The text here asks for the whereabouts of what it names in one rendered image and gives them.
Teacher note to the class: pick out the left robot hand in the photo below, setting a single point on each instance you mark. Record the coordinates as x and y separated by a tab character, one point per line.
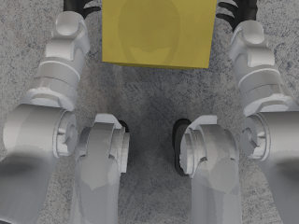
78	6

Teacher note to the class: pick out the robot left shin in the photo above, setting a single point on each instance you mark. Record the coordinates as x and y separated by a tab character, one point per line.
83	138

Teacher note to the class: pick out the left robot upper arm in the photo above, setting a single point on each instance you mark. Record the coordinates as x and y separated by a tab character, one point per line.
36	137

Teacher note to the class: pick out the robot left thigh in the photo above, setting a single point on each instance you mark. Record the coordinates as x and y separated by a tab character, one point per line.
97	176

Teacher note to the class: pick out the right robot hand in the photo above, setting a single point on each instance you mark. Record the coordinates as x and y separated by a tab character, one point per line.
245	10

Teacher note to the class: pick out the robot left forearm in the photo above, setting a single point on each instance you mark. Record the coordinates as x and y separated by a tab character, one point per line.
60	69

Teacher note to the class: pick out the right robot upper arm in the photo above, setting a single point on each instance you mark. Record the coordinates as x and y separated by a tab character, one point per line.
272	139

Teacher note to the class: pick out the robot right forearm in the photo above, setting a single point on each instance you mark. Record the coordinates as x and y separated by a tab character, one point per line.
256	72

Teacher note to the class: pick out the carton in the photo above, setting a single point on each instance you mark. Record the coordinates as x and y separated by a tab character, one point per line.
165	34

